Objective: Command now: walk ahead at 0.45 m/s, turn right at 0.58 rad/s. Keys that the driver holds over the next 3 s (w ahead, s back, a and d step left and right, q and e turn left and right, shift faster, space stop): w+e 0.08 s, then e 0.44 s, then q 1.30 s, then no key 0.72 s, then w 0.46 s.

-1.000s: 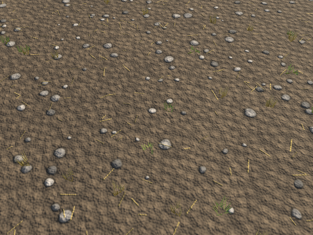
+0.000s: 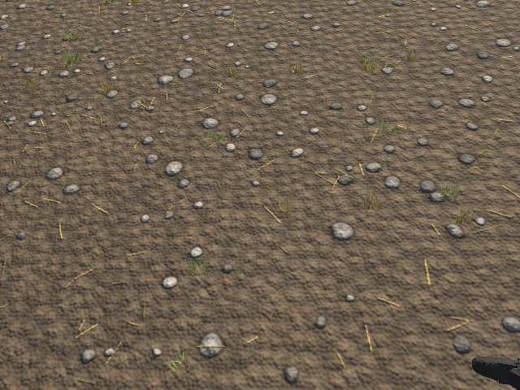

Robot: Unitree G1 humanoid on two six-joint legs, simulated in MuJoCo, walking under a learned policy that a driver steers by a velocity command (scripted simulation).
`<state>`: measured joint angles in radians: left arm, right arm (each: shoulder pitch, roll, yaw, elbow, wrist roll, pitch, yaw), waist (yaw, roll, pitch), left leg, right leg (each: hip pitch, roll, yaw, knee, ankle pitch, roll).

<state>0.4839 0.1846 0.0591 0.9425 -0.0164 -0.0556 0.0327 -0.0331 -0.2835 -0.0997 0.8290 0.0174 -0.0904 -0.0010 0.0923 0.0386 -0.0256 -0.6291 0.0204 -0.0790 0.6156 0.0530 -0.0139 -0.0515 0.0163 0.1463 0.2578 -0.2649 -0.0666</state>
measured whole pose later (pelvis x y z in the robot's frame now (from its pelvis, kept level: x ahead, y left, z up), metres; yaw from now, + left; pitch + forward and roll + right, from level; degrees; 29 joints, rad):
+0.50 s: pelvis +0.20 +0.03 -0.01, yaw -18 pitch +3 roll +2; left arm 0.15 0.31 0.10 0.67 -0.02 0.02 0.01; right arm 0.12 -0.27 -0.07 0.85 0.00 -0.04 -0.02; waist -0.02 -0.02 0.08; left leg -0.20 0.03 0.16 0.34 -0.18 0.01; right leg -0.62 -0.07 0.01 0.83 -0.20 0.02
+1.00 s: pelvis +0.25 +0.00 -0.02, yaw -12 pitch +1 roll -1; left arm 0.06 0.26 0.07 0.75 0.01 0.02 0.05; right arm 0.16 -0.30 -0.07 0.86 0.02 0.06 0.00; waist -0.03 0.00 0.05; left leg -0.35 0.05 0.07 0.76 -0.39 -0.02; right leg -0.30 -0.07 -0.16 0.51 -0.22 0.00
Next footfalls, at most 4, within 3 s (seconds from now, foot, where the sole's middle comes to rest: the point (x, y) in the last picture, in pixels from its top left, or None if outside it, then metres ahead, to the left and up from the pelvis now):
0.16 left None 0.26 0.14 -0.79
0.62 right None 0.28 -0.14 -0.79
1.04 left None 0.29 0.10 -0.79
1.60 right None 0.35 -0.12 -0.79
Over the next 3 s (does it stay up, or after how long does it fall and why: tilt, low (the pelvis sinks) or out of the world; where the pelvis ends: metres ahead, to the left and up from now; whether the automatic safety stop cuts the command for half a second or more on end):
stays up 0.38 0.09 -0.01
